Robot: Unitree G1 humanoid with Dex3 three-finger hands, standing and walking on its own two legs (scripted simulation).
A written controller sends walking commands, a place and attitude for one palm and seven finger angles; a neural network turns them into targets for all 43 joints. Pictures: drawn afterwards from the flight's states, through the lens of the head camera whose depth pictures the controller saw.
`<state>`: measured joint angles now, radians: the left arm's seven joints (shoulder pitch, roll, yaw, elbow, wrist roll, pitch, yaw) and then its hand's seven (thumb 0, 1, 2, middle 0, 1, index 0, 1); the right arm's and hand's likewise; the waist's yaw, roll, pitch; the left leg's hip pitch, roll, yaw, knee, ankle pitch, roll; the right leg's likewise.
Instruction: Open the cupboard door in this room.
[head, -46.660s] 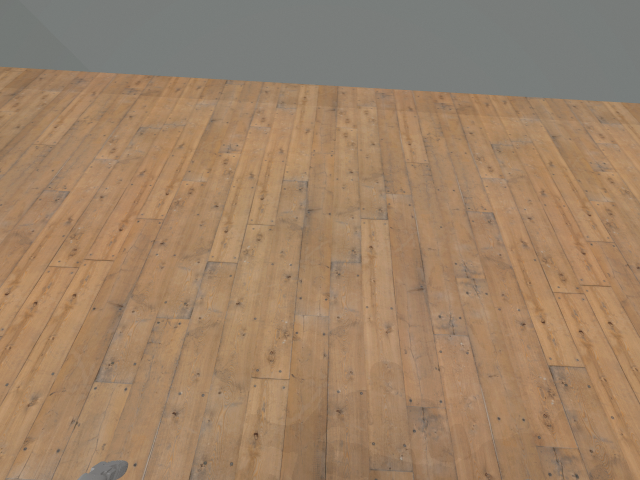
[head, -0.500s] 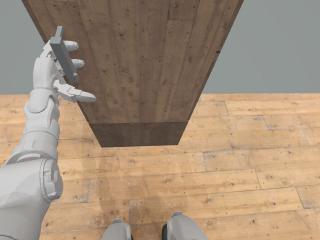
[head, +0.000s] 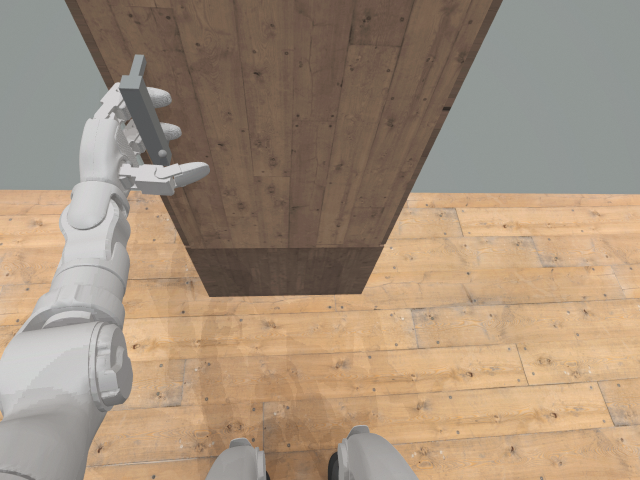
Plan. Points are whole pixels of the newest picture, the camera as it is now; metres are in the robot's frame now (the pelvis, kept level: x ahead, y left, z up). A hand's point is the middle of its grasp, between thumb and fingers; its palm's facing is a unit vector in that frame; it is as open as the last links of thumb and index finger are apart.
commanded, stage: close the thumb around the handle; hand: left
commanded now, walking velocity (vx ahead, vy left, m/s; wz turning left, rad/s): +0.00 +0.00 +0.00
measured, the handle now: (151, 113) +0.56 +0.18 +0.08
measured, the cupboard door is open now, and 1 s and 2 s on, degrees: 0 15 41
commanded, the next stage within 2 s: pull the door open along its arc in 0.38 s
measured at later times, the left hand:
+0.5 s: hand (164, 152) +0.50 +0.16 +0.08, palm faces -0.02 -1.00 +0.00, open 5.7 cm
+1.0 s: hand (179, 218) +0.40 +0.13 +0.08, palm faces +0.15 -0.99 +0.08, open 6.1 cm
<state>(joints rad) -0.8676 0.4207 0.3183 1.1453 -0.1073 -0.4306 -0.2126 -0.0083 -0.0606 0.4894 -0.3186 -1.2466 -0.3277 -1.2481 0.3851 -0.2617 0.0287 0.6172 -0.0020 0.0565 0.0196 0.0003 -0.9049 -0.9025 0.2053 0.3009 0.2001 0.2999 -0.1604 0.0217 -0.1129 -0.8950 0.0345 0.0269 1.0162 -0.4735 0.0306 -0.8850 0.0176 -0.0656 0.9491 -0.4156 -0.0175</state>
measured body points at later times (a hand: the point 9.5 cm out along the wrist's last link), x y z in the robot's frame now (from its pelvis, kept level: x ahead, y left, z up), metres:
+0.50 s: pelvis +0.00 +0.00 +0.00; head +0.12 +0.02 +0.43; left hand +0.50 +0.21 +0.08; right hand +0.00 -0.26 -0.11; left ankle +0.00 +0.10 -0.67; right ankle +0.02 -0.11 -0.67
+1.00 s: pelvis +0.02 +0.00 +0.02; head +0.09 +0.00 +0.46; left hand +0.39 +0.18 +0.08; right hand +0.11 -0.25 -0.09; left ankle +0.00 +0.10 -0.67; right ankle +0.02 -0.11 -0.67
